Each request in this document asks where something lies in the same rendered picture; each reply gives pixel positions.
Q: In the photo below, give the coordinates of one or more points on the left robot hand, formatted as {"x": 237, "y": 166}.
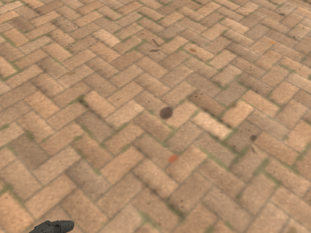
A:
{"x": 58, "y": 226}

